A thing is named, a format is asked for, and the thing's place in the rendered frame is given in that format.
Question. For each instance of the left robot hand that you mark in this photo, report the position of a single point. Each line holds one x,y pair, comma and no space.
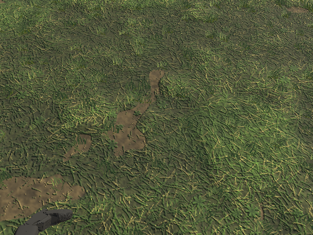
42,220

